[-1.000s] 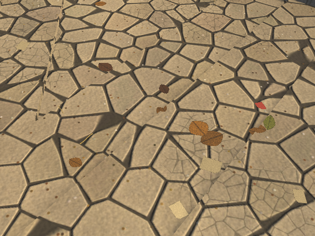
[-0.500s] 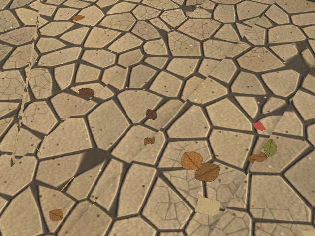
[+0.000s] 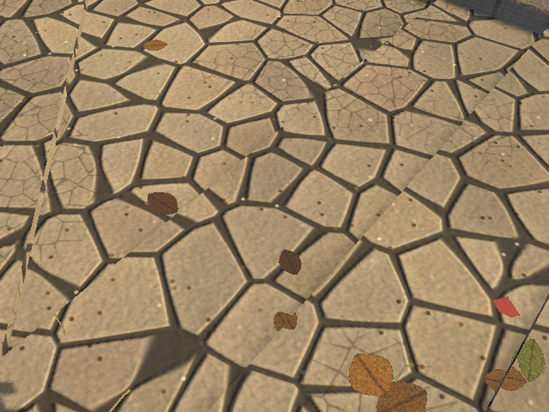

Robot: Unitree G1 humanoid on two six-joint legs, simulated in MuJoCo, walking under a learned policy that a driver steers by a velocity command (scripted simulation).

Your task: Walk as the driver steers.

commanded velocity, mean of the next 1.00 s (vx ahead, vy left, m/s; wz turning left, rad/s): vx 0.40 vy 0.00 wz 0.27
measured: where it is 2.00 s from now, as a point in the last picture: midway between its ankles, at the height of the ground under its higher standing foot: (271, 355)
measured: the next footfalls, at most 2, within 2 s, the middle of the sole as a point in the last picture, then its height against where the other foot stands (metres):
right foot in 0.38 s outside the picture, level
left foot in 0.88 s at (222, 359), level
